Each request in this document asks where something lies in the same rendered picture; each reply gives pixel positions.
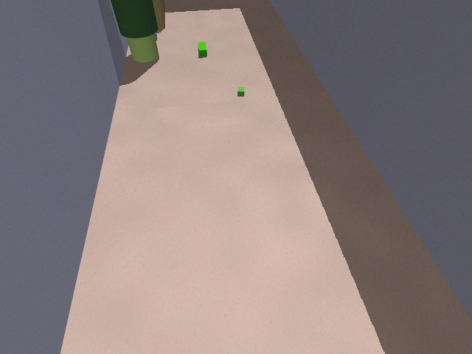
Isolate potted plant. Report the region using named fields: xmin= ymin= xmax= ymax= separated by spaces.
xmin=111 ymin=0 xmax=159 ymax=63

